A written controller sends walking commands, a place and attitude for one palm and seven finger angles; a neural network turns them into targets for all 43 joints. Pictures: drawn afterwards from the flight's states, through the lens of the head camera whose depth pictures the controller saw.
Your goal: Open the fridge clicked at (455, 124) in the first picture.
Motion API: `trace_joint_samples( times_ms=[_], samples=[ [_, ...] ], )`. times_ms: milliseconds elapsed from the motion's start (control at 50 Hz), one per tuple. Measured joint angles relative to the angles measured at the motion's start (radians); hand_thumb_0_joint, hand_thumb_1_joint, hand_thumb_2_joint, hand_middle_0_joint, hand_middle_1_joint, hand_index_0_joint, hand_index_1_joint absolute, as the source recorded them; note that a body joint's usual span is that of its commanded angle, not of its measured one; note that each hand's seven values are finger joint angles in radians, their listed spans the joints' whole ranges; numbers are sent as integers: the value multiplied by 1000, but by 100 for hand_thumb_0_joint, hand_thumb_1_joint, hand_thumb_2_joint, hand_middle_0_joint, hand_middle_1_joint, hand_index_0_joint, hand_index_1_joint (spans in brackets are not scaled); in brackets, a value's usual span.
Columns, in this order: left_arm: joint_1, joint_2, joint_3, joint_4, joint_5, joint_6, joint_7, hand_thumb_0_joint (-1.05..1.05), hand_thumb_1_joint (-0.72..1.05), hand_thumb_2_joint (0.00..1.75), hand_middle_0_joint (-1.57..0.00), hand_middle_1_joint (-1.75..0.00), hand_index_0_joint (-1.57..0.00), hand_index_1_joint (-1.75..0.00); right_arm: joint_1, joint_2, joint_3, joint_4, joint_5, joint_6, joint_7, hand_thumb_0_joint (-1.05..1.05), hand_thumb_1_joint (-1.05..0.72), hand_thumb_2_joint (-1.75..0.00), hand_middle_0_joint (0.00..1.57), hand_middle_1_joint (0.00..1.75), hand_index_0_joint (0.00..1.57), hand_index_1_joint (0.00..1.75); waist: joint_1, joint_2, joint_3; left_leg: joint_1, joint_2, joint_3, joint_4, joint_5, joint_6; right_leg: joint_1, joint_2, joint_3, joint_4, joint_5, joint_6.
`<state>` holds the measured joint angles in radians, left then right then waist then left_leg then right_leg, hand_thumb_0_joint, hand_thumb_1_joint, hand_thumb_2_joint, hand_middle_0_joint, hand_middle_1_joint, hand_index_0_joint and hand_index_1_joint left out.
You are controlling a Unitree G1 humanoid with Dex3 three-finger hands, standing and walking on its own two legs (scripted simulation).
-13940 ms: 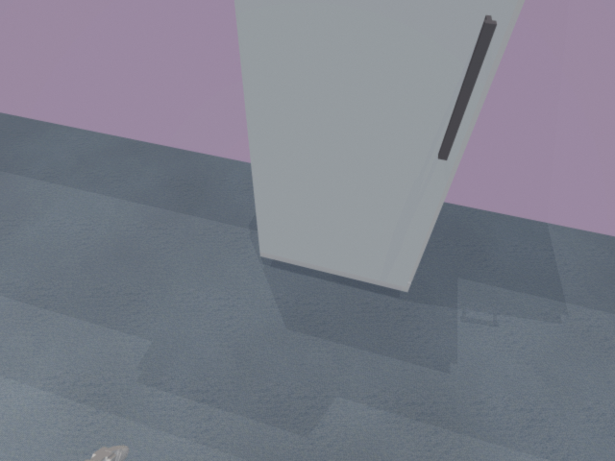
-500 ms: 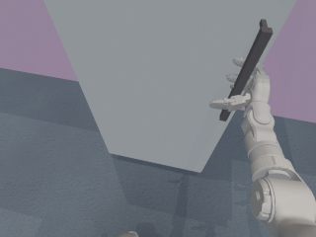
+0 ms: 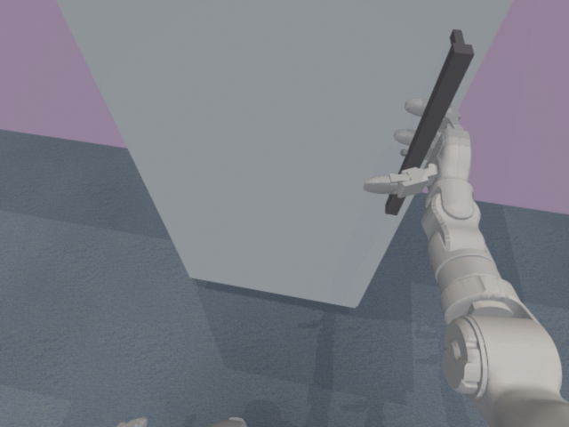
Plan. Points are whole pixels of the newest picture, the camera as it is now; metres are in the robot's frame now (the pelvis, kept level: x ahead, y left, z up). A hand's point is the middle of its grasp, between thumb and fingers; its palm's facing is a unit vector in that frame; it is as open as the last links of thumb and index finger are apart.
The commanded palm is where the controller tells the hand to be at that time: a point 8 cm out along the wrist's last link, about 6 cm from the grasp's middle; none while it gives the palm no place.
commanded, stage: slide the fingers in behind the handle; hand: right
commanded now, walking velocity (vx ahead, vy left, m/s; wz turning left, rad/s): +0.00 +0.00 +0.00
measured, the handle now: (417, 139) +0.53 -0.12 +0.11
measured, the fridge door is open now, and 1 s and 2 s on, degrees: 0 0 6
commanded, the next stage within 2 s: grip the handle and tug to test in 0.04 s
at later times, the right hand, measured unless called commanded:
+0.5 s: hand (407, 155) +0.47 -0.10 +0.13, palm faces +0.05 +1.00 +0.00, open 11.0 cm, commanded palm +0.44 -0.14 +0.13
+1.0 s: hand (408, 154) +0.47 -0.10 +0.13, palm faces +0.05 +1.00 +0.00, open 5.8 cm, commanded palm +0.44 -0.14 +0.13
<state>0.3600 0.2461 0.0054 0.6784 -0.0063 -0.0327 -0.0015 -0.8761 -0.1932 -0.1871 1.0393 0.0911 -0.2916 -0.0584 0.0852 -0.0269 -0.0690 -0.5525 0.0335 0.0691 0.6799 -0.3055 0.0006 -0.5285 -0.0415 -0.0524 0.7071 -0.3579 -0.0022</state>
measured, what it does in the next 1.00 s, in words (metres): stands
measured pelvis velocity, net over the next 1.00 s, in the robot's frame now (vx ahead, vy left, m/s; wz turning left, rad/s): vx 0.00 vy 0.00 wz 0.00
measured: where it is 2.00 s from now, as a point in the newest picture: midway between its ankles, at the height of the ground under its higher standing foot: outside the picture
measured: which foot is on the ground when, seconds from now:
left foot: down 0.00-1.00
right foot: down 0.00-1.00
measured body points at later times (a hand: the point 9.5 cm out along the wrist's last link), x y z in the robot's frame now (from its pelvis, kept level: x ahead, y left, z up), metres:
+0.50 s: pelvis +0.00 +0.00 +0.00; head +0.05 +0.00 +0.45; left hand +0.05 +0.26 -0.12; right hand +0.46 -0.15 +0.13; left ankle +0.01 +0.12 -0.72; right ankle -0.01 -0.12 -0.72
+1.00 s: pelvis +0.00 +0.00 +0.00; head +0.05 +0.01 +0.45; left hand +0.05 +0.26 -0.12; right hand +0.46 -0.15 +0.13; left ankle +0.01 +0.12 -0.72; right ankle -0.01 -0.12 -0.72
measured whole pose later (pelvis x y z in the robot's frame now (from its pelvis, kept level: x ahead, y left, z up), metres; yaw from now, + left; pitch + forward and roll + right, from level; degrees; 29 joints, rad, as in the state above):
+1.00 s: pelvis +0.00 +0.00 +0.00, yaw +0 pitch +9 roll +1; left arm 0.36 0.25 0.01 0.68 -0.01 -0.03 0.00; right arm -0.83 -0.19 -0.19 0.99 0.10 -0.28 -0.05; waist 0.08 -0.03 -0.07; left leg -0.53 0.03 0.07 0.67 -0.30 0.00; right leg -0.50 -0.04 -0.05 0.70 -0.36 0.00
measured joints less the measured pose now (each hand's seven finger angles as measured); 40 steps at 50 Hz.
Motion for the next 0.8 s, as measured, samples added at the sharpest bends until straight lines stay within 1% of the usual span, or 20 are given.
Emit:
trace_joint_samples(
  times_ms=[200,320,460,560,700,800],
  samples=[
    [12,-3,0,0,0,5,-3,0,90,90,-21,-30,-20,-30,23,0,-11,-18,-2,2,3,-2,49,-31,29,120,28,120,5,-1,-6,5,-3,-9,-2,-1,-2,8,-2,-8,-1,-5,-2],
    [15,-2,1,-2,-1,9,-1,0,90,90,-21,-30,-20,-30,31,-3,-18,-29,-4,5,8,-2,38,-35,30,122,30,121,8,1,-4,9,-5,-11,-6,1,-3,13,-4,-10,-3,-5,-3],
    [19,1,8,-3,-3,7,-4,0,90,90,-21,-30,-20,-30,71,6,-11,-78,4,13,-1,-1,13,-46,32,125,32,125,1,-6,-10,18,-6,-14,-12,4,-3,23,-5,-13,-9,-4,-2],
    [11,0,7,0,-4,5,-2,0,90,90,-21,-30,-20,-30,55,7,6,-69,3,27,-13,-1,-9,-55,34,129,32,128,-2,-6,-3,24,-4,-5,-12,3,-2,23,-2,-4,-6,-2,-2],
    [1,0,5,1,-2,-2,-1,0,90,90,-21,-30,-20,-30,51,5,2,-63,7,26,-12,0,-41,-69,36,133,35,132,-4,-5,-4,20,-4,-6,-11,5,-1,22,-2,-4,-10,2,0],
    [1,-1,3,-1,-3,-1,0,0,90,90,-21,-30,-20,-30,58,0,-2,-65,6,25,-5,0,-64,-79,37,135,36,132,-3,-2,-6,24,-6,-7,-13,4,1,27,-4,-5,-12,1,1]
  ],
)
